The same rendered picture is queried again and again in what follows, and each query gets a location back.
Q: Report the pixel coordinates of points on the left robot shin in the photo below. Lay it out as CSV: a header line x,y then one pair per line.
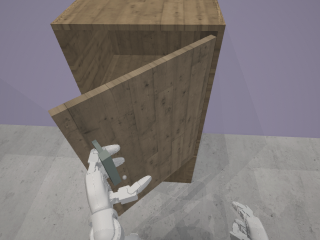
x,y
134,234

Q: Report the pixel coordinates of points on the robot left forearm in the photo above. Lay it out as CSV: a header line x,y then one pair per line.
x,y
105,225

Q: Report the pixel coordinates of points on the handle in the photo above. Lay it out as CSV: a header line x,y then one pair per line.
x,y
107,163

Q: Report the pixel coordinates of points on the robot left hand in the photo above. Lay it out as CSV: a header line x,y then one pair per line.
x,y
97,186

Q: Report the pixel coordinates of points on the cupboard door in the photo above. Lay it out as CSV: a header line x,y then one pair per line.
x,y
153,113

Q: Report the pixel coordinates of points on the robot right hand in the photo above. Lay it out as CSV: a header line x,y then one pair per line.
x,y
252,229

